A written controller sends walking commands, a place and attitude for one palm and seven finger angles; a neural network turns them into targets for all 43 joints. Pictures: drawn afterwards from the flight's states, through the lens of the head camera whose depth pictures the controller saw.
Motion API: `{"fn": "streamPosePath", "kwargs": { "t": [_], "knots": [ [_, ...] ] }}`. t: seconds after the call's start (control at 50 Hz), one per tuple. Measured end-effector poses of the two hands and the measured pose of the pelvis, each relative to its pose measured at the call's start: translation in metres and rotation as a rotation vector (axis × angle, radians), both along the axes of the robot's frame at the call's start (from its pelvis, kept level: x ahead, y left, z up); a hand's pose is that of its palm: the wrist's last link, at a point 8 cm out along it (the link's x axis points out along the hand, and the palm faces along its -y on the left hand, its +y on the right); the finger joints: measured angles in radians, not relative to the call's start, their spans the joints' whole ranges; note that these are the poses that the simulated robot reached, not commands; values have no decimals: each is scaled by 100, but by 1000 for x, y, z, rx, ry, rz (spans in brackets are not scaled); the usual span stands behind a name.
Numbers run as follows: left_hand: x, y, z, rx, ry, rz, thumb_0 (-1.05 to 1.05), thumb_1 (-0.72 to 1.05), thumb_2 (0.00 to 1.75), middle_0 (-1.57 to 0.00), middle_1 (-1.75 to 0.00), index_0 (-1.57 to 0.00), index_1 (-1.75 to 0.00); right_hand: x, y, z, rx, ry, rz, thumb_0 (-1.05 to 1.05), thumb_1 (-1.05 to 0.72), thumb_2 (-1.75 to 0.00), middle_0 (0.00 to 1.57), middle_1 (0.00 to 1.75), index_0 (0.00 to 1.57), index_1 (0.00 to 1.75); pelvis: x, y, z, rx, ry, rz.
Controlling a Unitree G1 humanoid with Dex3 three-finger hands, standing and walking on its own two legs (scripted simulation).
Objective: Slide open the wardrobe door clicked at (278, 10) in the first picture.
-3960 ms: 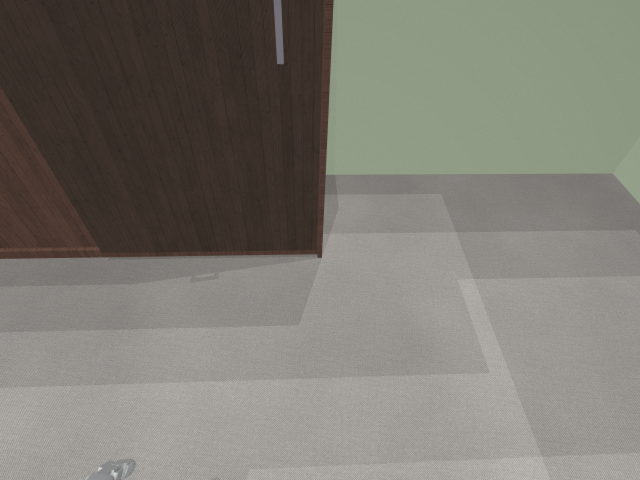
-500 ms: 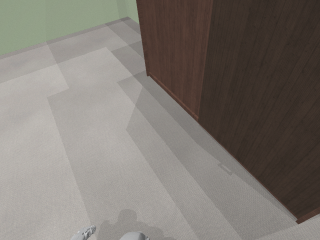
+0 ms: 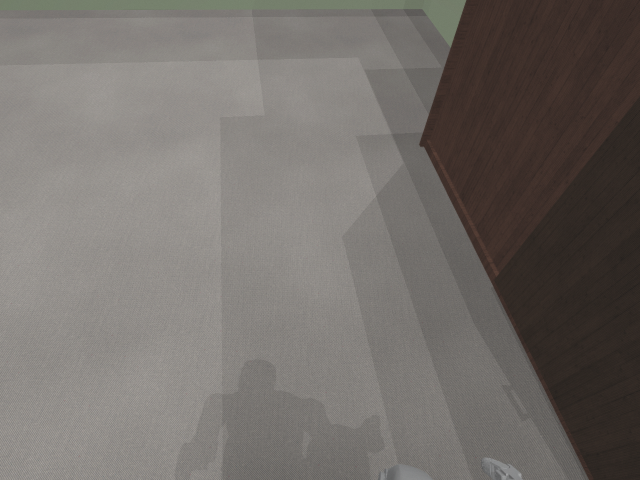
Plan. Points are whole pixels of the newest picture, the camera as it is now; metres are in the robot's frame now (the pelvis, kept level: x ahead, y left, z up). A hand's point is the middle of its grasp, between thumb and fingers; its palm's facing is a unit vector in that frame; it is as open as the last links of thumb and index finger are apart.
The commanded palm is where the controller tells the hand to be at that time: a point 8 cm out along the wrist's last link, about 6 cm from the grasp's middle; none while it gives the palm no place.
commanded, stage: walk to a spot facing it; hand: right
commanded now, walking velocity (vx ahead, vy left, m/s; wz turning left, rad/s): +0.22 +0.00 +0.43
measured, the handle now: out of the picture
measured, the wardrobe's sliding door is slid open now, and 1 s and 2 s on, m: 0.00 0.00 0.00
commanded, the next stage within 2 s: turn to face it in 0.06 s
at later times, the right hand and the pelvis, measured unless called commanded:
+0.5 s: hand out of the picture +0.10 -0.26 -0.18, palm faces +0.01 +0.99 -0.16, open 7.4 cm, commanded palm none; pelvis +0.08 -0.07 +0.01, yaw +3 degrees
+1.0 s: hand out of the picture +0.15 -0.25 -0.14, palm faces +0.23 +0.93 -0.28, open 7.4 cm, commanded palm none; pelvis +0.06 -0.03 +0.00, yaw -13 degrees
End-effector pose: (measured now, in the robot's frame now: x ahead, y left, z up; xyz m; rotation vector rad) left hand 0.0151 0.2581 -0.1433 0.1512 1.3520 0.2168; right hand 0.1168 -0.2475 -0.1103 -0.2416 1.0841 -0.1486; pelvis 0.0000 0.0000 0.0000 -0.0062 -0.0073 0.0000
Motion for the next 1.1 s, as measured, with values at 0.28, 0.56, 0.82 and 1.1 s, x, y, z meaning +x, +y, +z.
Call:
{"fn": "streamPosePath", "kwargs": {
  "t": [0.28, 0.56, 0.82, 1.1],
  "knots": [
    [107, -35, 32, 44, -234, -23, 0, 91, 90, -20, -30, -19, -30, -24, -22, -27, 79, 162, -14, 0, -90, -90, 21, 30, 20, 30, 47, -35, 4, 35, -7, 90],
    [96, -99, 32, 37, -68, -26, -1, 94, 90, -21, -30, -20, -30, -12, -67, -35, 107, 248, -85, 0, -91, -90, 20, 30, 20, 30, 79, -80, 11, 50, 5, 23],
    [75, -79, 20, 8, 32, -62, 0, 91, 90, -20, -30, -20, -30, 40, -72, -12, 44, 51, -147, 0, -91, -90, 20, 30, 20, 30, 72, -64, 9, 43, 21, -120],
    [155, -31, 8, -19, -57, -272, 0, 91, 90, -20, -30, -19, -30, -24, -38, 9, -20, 14, -313, 0, -90, -90, 21, 30, 20, 30, 65, -22, 6, -6, 2, -313]
  ]
}}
